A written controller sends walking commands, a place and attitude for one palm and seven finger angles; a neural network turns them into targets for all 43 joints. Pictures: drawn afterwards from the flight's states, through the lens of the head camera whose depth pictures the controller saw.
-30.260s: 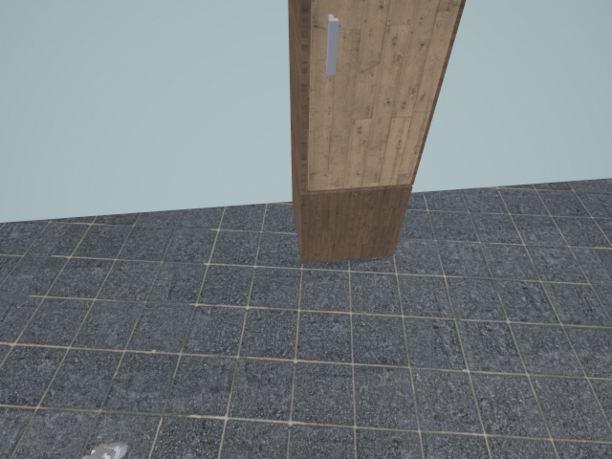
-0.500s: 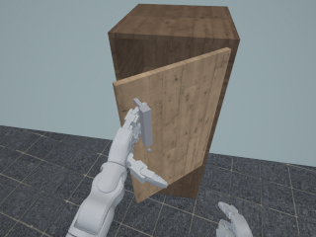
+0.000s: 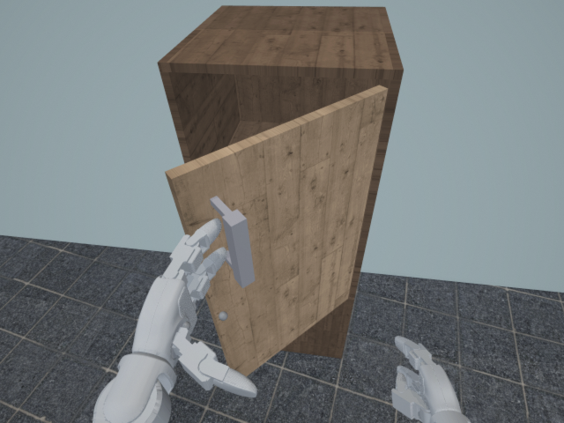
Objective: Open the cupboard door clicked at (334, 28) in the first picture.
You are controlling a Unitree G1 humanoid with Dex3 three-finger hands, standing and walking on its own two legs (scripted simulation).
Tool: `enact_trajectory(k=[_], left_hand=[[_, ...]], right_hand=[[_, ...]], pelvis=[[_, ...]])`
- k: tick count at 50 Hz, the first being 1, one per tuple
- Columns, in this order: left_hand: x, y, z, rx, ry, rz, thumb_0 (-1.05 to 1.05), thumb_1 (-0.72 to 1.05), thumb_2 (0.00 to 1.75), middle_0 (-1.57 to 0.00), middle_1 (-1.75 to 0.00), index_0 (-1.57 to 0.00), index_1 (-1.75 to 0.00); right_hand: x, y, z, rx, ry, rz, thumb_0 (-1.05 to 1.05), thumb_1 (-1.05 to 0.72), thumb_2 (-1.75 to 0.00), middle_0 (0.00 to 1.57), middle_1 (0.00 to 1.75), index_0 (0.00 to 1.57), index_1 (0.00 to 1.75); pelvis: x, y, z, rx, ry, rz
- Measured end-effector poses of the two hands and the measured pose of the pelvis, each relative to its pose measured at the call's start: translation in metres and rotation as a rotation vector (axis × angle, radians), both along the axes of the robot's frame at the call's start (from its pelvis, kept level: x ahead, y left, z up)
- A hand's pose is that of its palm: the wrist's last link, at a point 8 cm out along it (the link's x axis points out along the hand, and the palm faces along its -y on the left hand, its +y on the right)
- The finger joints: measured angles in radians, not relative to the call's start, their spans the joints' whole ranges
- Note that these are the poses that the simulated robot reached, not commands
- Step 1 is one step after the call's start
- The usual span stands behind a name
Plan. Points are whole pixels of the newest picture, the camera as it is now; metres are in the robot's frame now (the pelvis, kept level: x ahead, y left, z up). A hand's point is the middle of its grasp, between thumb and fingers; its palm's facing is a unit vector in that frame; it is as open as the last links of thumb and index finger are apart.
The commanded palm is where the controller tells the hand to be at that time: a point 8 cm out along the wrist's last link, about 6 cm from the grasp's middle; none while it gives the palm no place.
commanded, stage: slide the hand sideways off the handle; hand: left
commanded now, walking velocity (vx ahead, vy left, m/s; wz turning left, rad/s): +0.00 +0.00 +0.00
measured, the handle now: (231, 242) +0.30 +0.10 +0.14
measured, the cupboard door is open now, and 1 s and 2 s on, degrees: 46 46 46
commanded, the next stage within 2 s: draw the hand back to the body in 0.52 s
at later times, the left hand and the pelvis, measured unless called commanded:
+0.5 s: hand (169, 346) +0.17 +0.14 +0.13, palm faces -0.02 -1.00 -0.09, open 16.3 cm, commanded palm +0.13 +0.20 +0.14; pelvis +0.01 -0.01 -0.01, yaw +1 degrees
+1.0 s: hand (130, 339) +0.17 +0.18 +0.14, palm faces -0.02 -1.00 -0.10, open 16.3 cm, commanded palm +0.13 +0.24 +0.15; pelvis +0.00 +0.02 -0.01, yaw +1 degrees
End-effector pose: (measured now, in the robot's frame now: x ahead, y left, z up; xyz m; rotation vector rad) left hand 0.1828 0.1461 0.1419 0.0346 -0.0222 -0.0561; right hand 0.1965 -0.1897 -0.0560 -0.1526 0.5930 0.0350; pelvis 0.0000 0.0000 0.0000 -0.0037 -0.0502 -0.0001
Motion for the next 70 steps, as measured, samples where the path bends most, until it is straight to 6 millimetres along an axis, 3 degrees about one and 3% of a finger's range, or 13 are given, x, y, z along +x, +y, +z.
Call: enact_trajectory(k=[11, 21, 32, 47, 58, 63, 70], left_hand=[[-0.020, 0.021, -0.006, 0.048, 0.025, 0.035, -0.01, -0.50, 0.30, -0.15, -0.30, -0.15, -0.30], [-0.030, 0.042, -0.008, 0.055, 0.007, 0.032, -0.01, -0.50, 0.30, -0.15, -0.30, -0.15, -0.30], [-0.041, 0.059, -0.009, 0.025, -0.017, 0.025, -0.01, -0.50, 0.30, -0.15, -0.30, -0.15, -0.30], [-0.037, 0.085, 0.001, 0.056, -0.032, 0.034, -0.01, -0.50, 0.30, -0.15, -0.30, -0.15, -0.30], [-0.035, 0.105, 0.007, 0.119, -0.018, 0.068, -0.01, -0.45, 0.32, -0.15, -0.30, -0.16, -0.30], [-0.040, 0.114, 0.016, 0.257, -0.077, 0.240, -0.01, -0.34, 0.37, -0.16, -0.30, -0.16, -0.30], [-0.040, 0.122, 0.018, 0.330, -0.088, 0.343, -0.01, -0.13, 0.46, -0.16, -0.30, -0.17, -0.30]], right_hand=[[0.004, -0.026, -0.005, -0.022, -0.035, -0.021, 0.01, -0.91, -0.90, 0.20, 0.30, 0.20, 0.30], [-0.004, -0.039, -0.010, -0.044, -0.058, -0.048, 0.01, -0.91, -0.90, 0.20, 0.30, 0.20, 0.30], [-0.004, -0.016, -0.001, -0.035, -0.133, -0.030, 0.02, -0.91, -0.90, 0.20, 0.30, 0.20, 0.30], [-0.004, 0.022, 0.005, -0.011, -0.149, 0.009, 0.01, -0.91, -0.90, 0.21, 0.30, 0.20, 0.30], [-0.005, 0.017, 0.008, -0.037, -0.142, -0.006, 0.02, -0.91, -0.90, 0.21, 0.30, 0.20, 0.30], [-0.008, 0.011, 0.010, -0.067, -0.124, -0.022, 0.01, -0.91, -0.90, 0.21, 0.30, 0.20, 0.30], [-0.018, 0.000, -0.002, -0.092, -0.032, -0.046, 0.01, -0.91, -0.90, 0.21, 0.30, 0.20, 0.30]], pelvis=[[0.011, -0.016, -0.004, -0.007, 0.016, 0.012], [0.011, -0.015, -0.006, -0.017, 0.026, 0.018], [0.005, 0.001, -0.008, -0.022, 0.023, 0.018], [0.000, 0.020, -0.006, -0.021, 0.013, 0.014], [0.001, 0.023, -0.003, -0.023, 0.004, 0.010], [0.002, 0.021, 0.000, -0.022, 0.001, -0.006], [0.004, 0.019, 0.004, -0.020, -0.010, -0.013]])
